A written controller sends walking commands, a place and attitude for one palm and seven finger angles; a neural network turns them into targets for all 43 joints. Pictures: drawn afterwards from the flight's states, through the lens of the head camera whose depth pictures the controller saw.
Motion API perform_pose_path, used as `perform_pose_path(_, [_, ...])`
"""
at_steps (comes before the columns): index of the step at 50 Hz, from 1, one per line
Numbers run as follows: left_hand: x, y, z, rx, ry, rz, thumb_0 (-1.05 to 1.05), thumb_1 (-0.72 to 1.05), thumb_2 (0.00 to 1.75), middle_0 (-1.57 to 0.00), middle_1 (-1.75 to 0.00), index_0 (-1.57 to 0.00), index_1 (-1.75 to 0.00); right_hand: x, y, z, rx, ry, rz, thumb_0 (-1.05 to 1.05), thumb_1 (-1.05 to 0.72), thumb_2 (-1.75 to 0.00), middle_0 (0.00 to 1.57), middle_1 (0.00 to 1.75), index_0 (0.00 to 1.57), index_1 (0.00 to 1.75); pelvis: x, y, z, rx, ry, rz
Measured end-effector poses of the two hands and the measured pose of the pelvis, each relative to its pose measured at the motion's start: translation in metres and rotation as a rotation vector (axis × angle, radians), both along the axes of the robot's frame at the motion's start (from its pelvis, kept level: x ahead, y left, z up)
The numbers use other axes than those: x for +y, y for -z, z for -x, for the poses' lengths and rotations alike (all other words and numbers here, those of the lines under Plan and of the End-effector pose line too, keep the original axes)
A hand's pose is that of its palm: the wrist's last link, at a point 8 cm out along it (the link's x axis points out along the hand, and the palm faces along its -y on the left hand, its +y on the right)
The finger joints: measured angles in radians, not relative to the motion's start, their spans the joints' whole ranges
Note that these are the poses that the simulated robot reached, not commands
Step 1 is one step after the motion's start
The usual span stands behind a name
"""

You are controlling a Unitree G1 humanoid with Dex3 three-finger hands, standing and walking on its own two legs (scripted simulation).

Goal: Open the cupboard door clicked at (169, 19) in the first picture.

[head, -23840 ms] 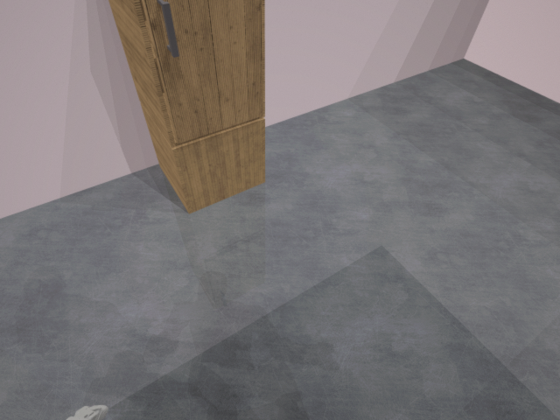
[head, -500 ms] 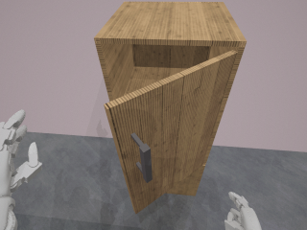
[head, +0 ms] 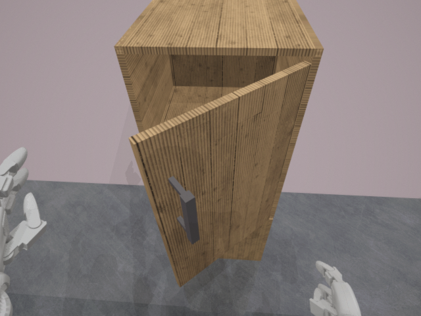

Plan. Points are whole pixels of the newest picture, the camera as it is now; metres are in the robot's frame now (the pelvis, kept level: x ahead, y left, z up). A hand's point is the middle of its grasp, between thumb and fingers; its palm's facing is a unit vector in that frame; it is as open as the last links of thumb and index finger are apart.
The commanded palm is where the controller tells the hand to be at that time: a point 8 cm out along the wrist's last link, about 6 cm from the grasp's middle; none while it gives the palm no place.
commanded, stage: step back with the hand held close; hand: left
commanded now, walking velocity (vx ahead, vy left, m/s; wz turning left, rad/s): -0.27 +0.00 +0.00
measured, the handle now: (184, 211) +0.28 +0.08 +0.07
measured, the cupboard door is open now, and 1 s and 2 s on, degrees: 41 41 41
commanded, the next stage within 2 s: stop stepping back and stand still in 0.90 s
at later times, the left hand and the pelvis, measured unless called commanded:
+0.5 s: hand out of the picture +0.11 +0.30 +0.15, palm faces +0.41 -0.77 -0.49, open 7.4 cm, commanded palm +0.05 +0.33 +0.17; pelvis -0.09 +0.03 -0.01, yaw +0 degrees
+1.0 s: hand out of the picture +0.03 +0.31 +0.17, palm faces +0.43 -0.82 -0.38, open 7.4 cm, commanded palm -0.04 +0.35 +0.17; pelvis -0.18 +0.05 -0.01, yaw -1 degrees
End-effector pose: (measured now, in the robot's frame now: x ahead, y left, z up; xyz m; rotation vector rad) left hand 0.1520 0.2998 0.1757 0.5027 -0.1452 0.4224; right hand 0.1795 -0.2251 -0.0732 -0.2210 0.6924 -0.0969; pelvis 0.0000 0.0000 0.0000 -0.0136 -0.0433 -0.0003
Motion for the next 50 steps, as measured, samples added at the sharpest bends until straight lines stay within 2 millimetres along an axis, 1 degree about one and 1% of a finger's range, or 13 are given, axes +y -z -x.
perform_pose_path(6, [-0.002, 0.007, 0.003, 0.057, 0.062, -0.019, 0.02, 0.89, 0.90, -0.21, -0.30, -0.21, -0.30, -0.007, -0.003, 0.020, 0.021, 0.066, 0.020, 0.01, -0.90, -0.90, 0.21, 0.30, 0.20, 0.30, 0.008, 0.001, 0.014, 0.019, 0.019, -0.002])
perform_pose_path(12, [0.005, 0.005, 0.019, 0.046, 0.098, -0.050, 0.02, 0.89, 0.90, -0.22, -0.30, -0.21, -0.30, -0.006, -0.004, 0.050, 0.039, 0.105, 0.042, 0.01, -0.90, -0.90, 0.21, 0.30, 0.20, 0.30, 0.016, 0.003, 0.036, 0.023, 0.026, 0.003])
perform_pose_path(18, [0.017, 0.000, 0.047, -0.006, 0.095, -0.080, 0.02, 0.89, 0.90, -0.22, -0.30, -0.21, -0.30, 0.004, -0.002, 0.082, 0.040, 0.103, 0.052, 0.01, -0.90, -0.90, 0.21, 0.30, 0.20, 0.30, 0.025, 0.007, 0.061, 0.021, 0.020, 0.012])
perform_pose_path(24, [0.029, 0.001, 0.078, -0.045, 0.056, -0.099, 0.02, 0.89, 0.90, -0.21, -0.30, -0.21, -0.30, 0.018, 0.008, 0.111, 0.040, 0.076, 0.048, 0.01, -0.90, -0.90, 0.21, 0.30, 0.20, 0.30, 0.033, 0.012, 0.085, 0.017, 0.000, 0.024])
perform_pose_path(32, [0.036, -0.001, 0.122, -0.097, 0.009, -0.108, 0.02, 0.89, 0.90, -0.21, -0.30, -0.21, -0.30, 0.034, 0.020, 0.137, 0.055, 0.015, 0.037, 0.01, -0.90, -0.90, 0.21, 0.30, 0.20, 0.30, 0.036, 0.018, 0.113, 0.008, -0.036, 0.021])
perform_pose_path(36, [0.042, 0.002, 0.135, -0.156, 0.018, -0.083, 0.02, 0.89, 0.90, -0.21, -0.30, -0.21, -0.30, 0.037, 0.022, 0.149, 0.064, 0.014, 0.065, 0.01, -0.90, -0.90, 0.21, 0.30, 0.20, 0.30, 0.046, 0.023, 0.124, 0.004, -0.030, 0.024])
perform_pose_path(40, [0.056, 0.001, 0.139, -0.194, 0.028, -0.089, 0.02, 0.89, 0.90, -0.21, -0.30, -0.21, -0.30, 0.043, 0.019, 0.162, 0.043, 0.029, 0.091, 0.01, -0.90, -0.90, 0.21, 0.30, 0.20, 0.30, 0.054, 0.026, 0.142, -0.003, -0.033, 0.048])
perform_pose_path(44, [0.065, -0.008, 0.148, -0.208, 0.027, -0.091, 0.02, 0.89, 0.90, -0.21, -0.30, -0.21, -0.30, 0.053, 0.009, 0.179, 0.029, 0.039, 0.053, 0.01, -0.90, -0.90, 0.21, 0.30, 0.20, 0.30, 0.055, 0.017, 0.158, 0.016, -0.018, 0.063])
perform_pose_path(46, [0.063, -0.010, 0.155, -0.207, 0.036, -0.068, 0.02, 0.89, 0.90, -0.21, -0.30, -0.21, -0.30, 0.057, 0.004, 0.187, 0.026, 0.034, 0.039, 0.01, -0.90, -0.90, 0.21, 0.30, 0.20, 0.30, 0.054, 0.013, 0.165, 0.036, 0.000, 0.067])
perform_pose_path(50, [0.050, -0.010, 0.168, -0.189, 0.087, -0.028, 0.02, 0.89, 0.90, -0.21, -0.30, -0.20, -0.30, 0.062, -0.001, 0.202, 0.014, 0.011, 0.021, 0.01, -0.90, -0.90, 0.21, 0.30, 0.20, 0.30, 0.052, 0.008, 0.183, 0.080, 0.021, 0.065])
